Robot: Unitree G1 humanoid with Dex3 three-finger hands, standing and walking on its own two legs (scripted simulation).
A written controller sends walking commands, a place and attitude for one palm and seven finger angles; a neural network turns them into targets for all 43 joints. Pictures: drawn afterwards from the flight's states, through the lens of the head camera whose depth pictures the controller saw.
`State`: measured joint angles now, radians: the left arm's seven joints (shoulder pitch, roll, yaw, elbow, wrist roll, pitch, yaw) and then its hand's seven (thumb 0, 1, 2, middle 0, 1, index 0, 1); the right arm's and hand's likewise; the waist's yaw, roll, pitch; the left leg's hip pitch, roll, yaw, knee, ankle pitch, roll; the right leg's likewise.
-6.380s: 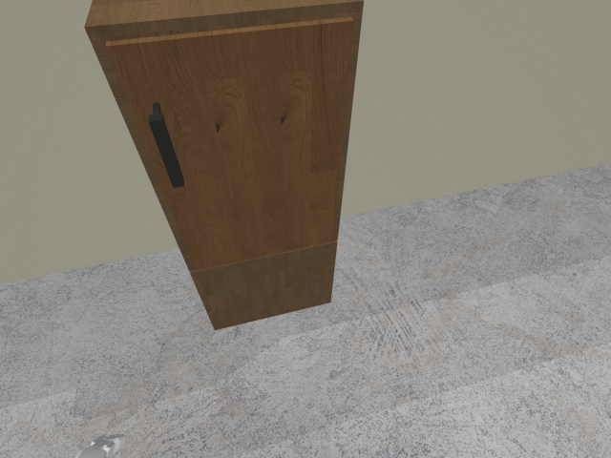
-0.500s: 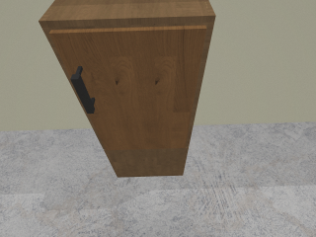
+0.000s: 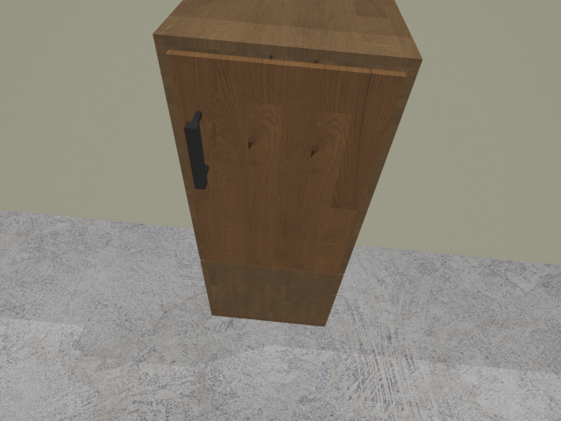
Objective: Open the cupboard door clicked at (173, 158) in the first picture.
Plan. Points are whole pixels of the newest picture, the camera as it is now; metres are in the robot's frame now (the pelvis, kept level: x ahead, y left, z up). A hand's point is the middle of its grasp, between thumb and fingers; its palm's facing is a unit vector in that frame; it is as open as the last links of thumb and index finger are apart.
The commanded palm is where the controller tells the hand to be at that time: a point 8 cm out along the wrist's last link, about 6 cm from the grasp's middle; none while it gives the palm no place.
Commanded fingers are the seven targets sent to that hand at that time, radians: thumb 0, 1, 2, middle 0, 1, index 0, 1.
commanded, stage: come to a stop and stand still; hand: left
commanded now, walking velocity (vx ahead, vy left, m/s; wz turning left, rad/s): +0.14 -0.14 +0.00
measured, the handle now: (199, 151) +0.56 +0.21 +0.06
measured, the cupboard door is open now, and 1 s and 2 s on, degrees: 0 0 0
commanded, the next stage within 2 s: look again from close up in 0.94 s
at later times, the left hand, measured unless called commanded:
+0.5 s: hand out of the picture +0.03 +0.15 -0.17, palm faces -0.01 -0.97 -0.22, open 7.3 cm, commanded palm none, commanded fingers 0.00 0.90 0.90 -0.20 -0.30 -0.20 -0.30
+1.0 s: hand out of the picture +0.07 +0.16 -0.17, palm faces -0.03 -0.98 -0.21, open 7.3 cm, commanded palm none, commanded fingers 0.00 0.90 0.90 -0.20 -0.30 -0.20 -0.30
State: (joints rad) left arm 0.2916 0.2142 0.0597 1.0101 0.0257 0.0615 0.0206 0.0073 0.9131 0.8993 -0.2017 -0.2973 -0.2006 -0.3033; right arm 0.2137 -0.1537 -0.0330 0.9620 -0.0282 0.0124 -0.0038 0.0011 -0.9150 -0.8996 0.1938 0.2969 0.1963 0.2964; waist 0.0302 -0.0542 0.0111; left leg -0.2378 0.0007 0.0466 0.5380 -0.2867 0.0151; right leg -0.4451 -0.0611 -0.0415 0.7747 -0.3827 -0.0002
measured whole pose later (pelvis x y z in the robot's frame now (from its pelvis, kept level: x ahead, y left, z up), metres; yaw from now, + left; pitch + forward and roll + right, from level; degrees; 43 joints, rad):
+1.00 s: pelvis +0.05 -0.02 +0.00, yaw -2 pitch +0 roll +0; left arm 0.27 0.16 -0.01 1.08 0.01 -0.02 0.04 0.01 0.92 0.90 -0.20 -0.30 -0.20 -0.30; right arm 0.27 -0.15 0.02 1.13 -0.01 -0.02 -0.04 0.00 -0.92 -0.90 0.20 0.30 0.20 0.30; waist -0.01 0.00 0.03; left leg -0.11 -0.01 0.08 0.46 -0.35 0.02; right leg -0.15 0.04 -0.04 0.48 -0.34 -0.06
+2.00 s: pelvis -0.02 -0.01 -0.04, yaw -1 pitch +9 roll +1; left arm 0.25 0.19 0.16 0.22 -0.26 -0.50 -0.31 0.01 0.71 0.81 -0.21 -0.43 -0.21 -0.43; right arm 0.15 -0.27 -0.04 0.59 0.01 -0.25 0.00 0.01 -0.91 -0.90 0.20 0.30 0.20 0.30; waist -0.01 -0.03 -0.11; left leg -0.62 -0.02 0.07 0.88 -0.42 0.04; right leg -0.65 0.00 -0.07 0.91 -0.42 -0.06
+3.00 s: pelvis -0.01 +0.01 -0.02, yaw +1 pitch +7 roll -2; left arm 0.04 0.37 0.34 0.23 -0.33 -0.19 -0.42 0.00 -0.43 0.33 -0.30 -1.15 -0.30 -1.16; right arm 0.22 -0.26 0.05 0.56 0.05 -0.23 -0.07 0.01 -0.91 -0.90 0.20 0.30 0.20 0.30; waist 0.03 0.04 -0.07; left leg -0.51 -0.03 0.03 0.80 -0.41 0.06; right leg -0.50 0.01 -0.10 0.74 -0.37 -0.03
